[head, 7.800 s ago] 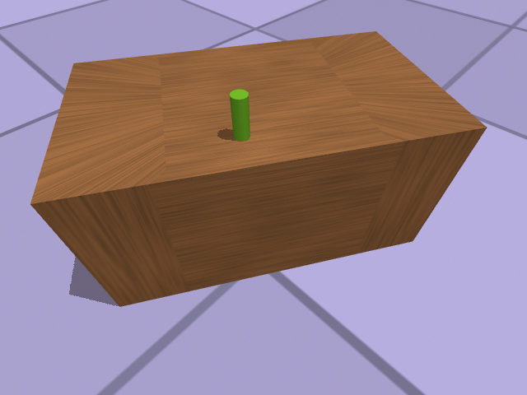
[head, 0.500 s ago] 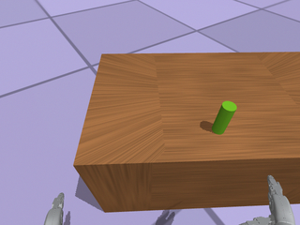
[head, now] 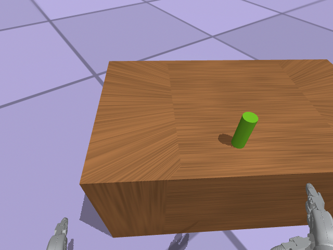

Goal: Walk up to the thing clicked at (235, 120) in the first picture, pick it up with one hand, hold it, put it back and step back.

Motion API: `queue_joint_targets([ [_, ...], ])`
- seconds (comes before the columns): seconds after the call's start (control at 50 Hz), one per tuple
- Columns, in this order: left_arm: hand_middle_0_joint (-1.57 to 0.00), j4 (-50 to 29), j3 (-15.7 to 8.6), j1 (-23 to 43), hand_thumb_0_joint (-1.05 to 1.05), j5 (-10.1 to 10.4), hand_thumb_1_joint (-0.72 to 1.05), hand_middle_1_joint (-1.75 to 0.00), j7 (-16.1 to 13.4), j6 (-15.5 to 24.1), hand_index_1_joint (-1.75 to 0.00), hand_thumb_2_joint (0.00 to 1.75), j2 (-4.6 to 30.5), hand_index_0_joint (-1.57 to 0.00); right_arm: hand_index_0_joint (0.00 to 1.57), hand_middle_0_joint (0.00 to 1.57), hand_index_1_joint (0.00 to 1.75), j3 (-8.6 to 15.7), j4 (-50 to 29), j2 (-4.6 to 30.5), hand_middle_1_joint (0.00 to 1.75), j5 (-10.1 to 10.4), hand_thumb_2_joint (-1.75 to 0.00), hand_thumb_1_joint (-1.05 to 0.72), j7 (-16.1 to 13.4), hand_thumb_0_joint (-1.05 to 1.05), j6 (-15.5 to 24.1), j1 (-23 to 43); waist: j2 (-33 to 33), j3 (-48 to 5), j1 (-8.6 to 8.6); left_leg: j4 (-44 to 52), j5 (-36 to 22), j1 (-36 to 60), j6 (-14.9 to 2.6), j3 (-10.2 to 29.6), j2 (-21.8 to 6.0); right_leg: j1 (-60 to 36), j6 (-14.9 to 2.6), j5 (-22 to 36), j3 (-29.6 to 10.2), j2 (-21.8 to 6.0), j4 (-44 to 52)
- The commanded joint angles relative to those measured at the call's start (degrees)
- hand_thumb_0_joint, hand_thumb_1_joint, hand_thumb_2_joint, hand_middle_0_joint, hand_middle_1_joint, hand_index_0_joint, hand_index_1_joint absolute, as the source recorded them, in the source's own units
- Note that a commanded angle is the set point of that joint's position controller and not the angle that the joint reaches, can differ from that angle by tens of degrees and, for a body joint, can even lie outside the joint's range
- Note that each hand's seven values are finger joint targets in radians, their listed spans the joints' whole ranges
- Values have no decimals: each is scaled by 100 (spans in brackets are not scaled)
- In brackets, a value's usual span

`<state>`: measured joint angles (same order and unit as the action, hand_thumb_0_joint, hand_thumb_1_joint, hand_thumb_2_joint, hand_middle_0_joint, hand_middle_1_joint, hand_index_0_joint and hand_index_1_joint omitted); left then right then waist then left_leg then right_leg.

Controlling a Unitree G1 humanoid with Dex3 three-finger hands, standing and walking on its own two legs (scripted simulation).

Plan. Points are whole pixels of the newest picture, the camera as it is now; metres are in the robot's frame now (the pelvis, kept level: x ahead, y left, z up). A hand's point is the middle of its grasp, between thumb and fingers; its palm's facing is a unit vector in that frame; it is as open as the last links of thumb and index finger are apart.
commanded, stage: rise first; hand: right
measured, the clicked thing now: (243, 131) +0.50 -0.28 -0.06
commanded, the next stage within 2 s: go down in 0.22 s
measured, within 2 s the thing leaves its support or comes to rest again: neither
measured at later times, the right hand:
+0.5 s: hand (301, 222) +0.18 -0.29 +0.01, palm faces +0.37 +0.86 -0.36, open 17.1 cm
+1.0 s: hand (319, 164) +0.30 -0.38 +0.05, palm faces +0.28 +0.96 -0.01, open 17.1 cm
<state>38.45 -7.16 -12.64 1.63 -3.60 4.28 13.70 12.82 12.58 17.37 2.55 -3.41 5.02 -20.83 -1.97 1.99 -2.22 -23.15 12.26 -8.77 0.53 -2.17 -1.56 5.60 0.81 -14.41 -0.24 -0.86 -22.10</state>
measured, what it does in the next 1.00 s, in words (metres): stands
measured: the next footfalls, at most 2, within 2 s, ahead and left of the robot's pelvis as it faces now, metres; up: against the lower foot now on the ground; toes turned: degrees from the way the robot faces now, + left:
none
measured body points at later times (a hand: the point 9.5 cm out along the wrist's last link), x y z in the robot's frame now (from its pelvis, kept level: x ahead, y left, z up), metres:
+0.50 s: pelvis -0.01 +0.00 +0.00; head -0.02 +0.01 +0.45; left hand +0.15 +0.26 -0.09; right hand +0.15 -0.33 +0.04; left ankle +0.00 +0.12 -0.74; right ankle -0.03 -0.13 -0.74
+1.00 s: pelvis -0.03 -0.01 -0.03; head +0.02 -0.04 +0.42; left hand +0.11 +0.25 -0.10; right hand +0.28 -0.43 +0.05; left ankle +0.00 +0.12 -0.74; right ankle -0.03 -0.13 -0.74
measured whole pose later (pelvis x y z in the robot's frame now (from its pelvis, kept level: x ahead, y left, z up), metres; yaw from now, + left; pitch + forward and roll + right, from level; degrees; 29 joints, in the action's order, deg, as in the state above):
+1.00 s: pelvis -0.03 -0.01 -0.03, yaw +0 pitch +7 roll +1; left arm 36.7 -0.2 -12.9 2.1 -7.0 10.3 13.7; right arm 35.6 54.5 37.3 17.4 28.1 19.1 18.3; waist 2.1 -2.2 3.1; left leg -38.0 15.8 -29.2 1.3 -1.9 -1.6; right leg 28.0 -0.1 -20.5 -0.4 -1.0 -41.4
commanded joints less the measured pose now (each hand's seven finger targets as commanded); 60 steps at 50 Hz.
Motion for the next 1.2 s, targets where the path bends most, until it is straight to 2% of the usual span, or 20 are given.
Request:
queue_joint_targets([
  [0.0,-6,-796,-276,586,0,-25,-56,-5,-86,276,-6,7,860,-5,5,5,6,657,-1139,1245,6,15,-6,52,-74,0,433,434,90,-532,-15,325,-1104,357,-48,-142,52,169,-159,1327,194,142,270],
  [0.04,-5,-723,-36,630,0,-28,-56,-6,-54,277,-6,7,569,-5,5,5,6,635,-1221,1200,6,10,-5,54,-66,0,482,417,-8,-468,-68,355,-953,363,-54,-134,47,248,-157,1200,206,155,286],
  [0.08,-6,-832,-342,618,0,-38,-56,-6,-105,297,-6,8,928,-5,5,5,6,711,-1196,1302,6,2,-6,52,-78,0,503,554,151,-557,43,380,-875,335,-46,-148,58,191,-165,1107,185,148,315],
  [0.24,-6,-676,-183,396,0,-13,-56,-6,-55,336,-6,7,673,-5,5,5,6,785,-1050,1282,6,10,-6,52,-36,0,647,344,114,-289,-35,430,-593,239,-52,-162,45,307,-172,858,198,177,373],
  [0.3,-6,-828,-414,521,0,-22,-50,-6,-68,375,-4,1,955,-8,4,3,7,902,-1041,1380,7,18,-10,43,-42,0,673,466,132,-430,19,415,-567,270,-57,-181,58,308,-168,835,166,154,390],
  [0.32,-6,-772,-84,755,0,-180,-56,-6,42,396,-7,9,549,-5,5,5,6,642,-1939,784,6,-28,-7,47,49,0,863,696,-126,-662,13,292,-609,162,-60,-123,77,294,-158,817,107,156,262],
  [0.34,-6,-912,-456,524,0,10,-49,-6,-63,415,-4,1,982,-8,4,4,6,1197,-783,1708,6,-3,-9,39,-60,0,728,411,82,-463,5,397,-591,288,-69,-154,51,282,-172,846,170,163,362],
  [0.36,-6,-763,-131,736,0,-184,-53,-5,18,404,-5,4,613,-5,4,3,6,702,-1699,850,6,-63,-8,46,29,0,878,699,-68,-619,73,310,-588,129,-57,-113,80,295,-165,779,99,159,278],
  [0.4,-6,-966,-164,672,0,-165,-54,-5,-1,426,-5,5,696,-6,5,4,6,1136,-1331,1292,6,-63,-8,42,28,0,938,877,115,-713,90,302,-534,146,-36,-97,73,301,-194,722,70,171,215],
  [0.42,-6,-1237,-254,848,0,-151,-54,-5,-40,454,-5,5,813,-6,5,4,6,1175,-993,1304,6,-40,-8,42,68,0,944,922,297,-646,222,324,-566,89,-20,-82,64,304,-207,728,73,178,193],
  [0.52,-6,-1033,-587,591,0,-125,-53,-5,-134,446,-5,4,1220,-6,5,4,6,1694,-456,1938,6,239,-7,41,363,0,1142,2001,173,-526,280,313,-211,-134,-25,-54,42,493,-217,278,10,185,197],
  [0.6,-6,-571,49,342,0,-31,-53,-5,-127,516,-5,4,516,-6,5,4,6,1849,151,2229,6,606,-7,45,970,0,1344,2861,-291,-709,299,62,-506,-303,-27,50,-1,677,-199,491,-1,205,-92],
  [0.66,-6,-351,253,683,0,21,-53,-5,-175,574,-5,3,477,-6,5,4,5,1880,1011,2444,5,903,-6,45,1599,0,1421,3409,-169,-764,378,-267,-510,-616,-17,91,-1,1068,-212,469,-46,171,-445],
  [0.76,-6,-869,-3,703,0,19,-54,-6,-397,732,-5,3,1103,-7,5,4,5,2317,2036,3262,5,1321,-6,43,2477,0,1562,4337,-109,-1696,456,-703,-620,-742,-25,100,15,1209,-185,617,-151,113,-885],
  [0.84,-7,-1119,250,433,0,52,-53,-6,-437,770,-5,2,1016,-7,5,4,6,2621,2939,3650,6,1593,-7,44,2904,0,1663,4582,-46,-1692,356,-863,-564,-877,-62,3,78,1563,-154,717,-193,88,-1037],
  [0.92,-6,-857,431,376,0,35,-53,-6,-431,843,-5,3,829,-7,4,3,6,2717,3319,4077,6,1653,-7,47,3229,0,1793,5111,-473,-1557,314,-1162,-215,-1362,-119,44,93,2117,-129,452,-181,64,-1306],
  [0.94,-6,-1009,350,438,0,16,-53,-6,-452,889,-5,3,978,-7,4,3,6,2775,3221,4224,6,1672,-8,49,3289,0,1851,5328,-511,-1771,346,-1245,-159,-1416,-135,27,122,2118,-116,481,-228,29,-1346],
  [1.02,-6,-1005,792,467,0,-14,-54,-6,-466,984,-6,3,660,-7,4,3,6,2880,3232,4523,6,1705,-8,46,3597,0,1951,5884,-945,-2535,328,-1575,-289,-1714,-148,37,178,1900,-44,1157,-289,-44,-1773],
  [1.1,-7,-1327,392,398,0,-76,-54,-7,-636,1044,-6,4,1413,-7,4,3,6,3004,3554,4921,6,1741,-9,44,3758,0,1833,6062,-703,-2860,528,-1594,-370,-1729,-134,10,193,1817,-72,1223,-337,-50,-1842],
  [1.18,-7,-1366,378,54,0,-83,-55,-6,-670,1043,-6,4,1370,-7,4,4,5,2960,3948,5070,5,1563,-7,41,3694,0,1603,6288,-728,-2663,625,-1571,-280,-1964,-156,-27,221,1828,-49,1221,-355,-56,-1834],
])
